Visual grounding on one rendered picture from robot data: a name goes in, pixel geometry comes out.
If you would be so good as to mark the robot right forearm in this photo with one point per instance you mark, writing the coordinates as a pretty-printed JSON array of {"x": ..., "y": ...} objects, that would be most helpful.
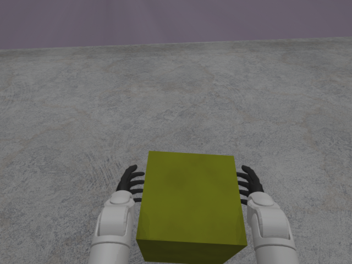
[{"x": 271, "y": 231}]

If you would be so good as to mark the left robot hand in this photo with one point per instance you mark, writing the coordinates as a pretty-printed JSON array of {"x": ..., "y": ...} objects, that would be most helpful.
[{"x": 126, "y": 183}]

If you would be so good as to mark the right robot hand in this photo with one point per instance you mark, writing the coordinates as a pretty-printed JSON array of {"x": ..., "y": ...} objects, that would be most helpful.
[{"x": 253, "y": 184}]

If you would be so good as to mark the robot left forearm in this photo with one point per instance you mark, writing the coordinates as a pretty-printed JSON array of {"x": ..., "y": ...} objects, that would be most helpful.
[{"x": 112, "y": 235}]

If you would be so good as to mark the carton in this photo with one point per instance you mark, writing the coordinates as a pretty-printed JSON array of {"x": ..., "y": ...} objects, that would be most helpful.
[{"x": 190, "y": 209}]

